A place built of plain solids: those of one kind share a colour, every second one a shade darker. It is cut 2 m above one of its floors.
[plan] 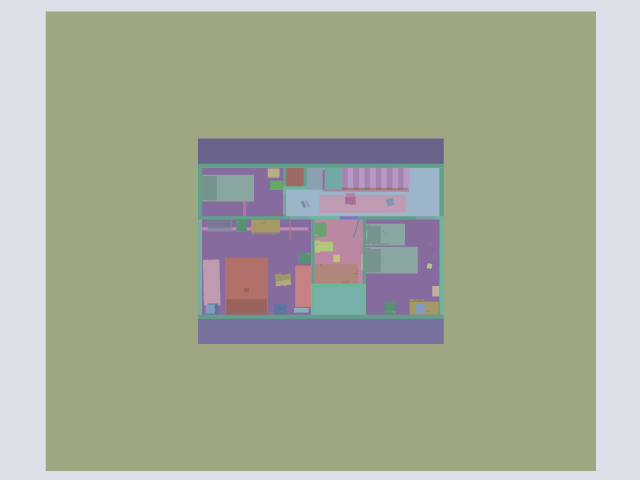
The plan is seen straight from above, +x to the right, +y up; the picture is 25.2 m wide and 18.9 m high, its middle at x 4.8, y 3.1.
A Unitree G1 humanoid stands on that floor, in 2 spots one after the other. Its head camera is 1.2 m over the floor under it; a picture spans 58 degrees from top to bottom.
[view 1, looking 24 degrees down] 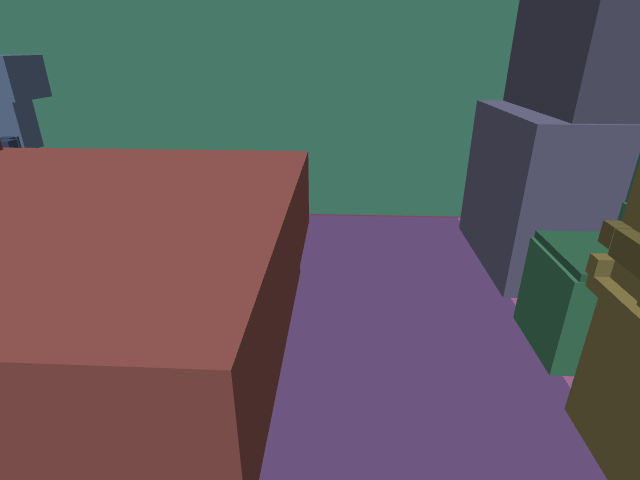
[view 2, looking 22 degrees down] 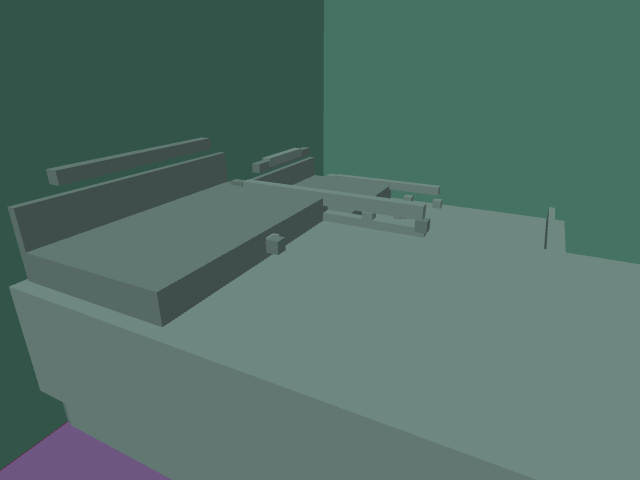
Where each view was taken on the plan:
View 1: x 3.33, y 2.58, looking -177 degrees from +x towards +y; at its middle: upper_floor_bedroom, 2.95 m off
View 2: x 7.97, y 1.18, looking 117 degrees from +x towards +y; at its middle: child_bed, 1.66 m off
